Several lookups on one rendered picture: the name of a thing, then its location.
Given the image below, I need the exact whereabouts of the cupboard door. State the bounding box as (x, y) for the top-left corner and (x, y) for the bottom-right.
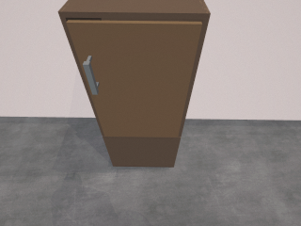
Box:
(66, 20), (202, 137)

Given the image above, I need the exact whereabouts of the handle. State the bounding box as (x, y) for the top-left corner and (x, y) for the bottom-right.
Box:
(83, 56), (100, 95)

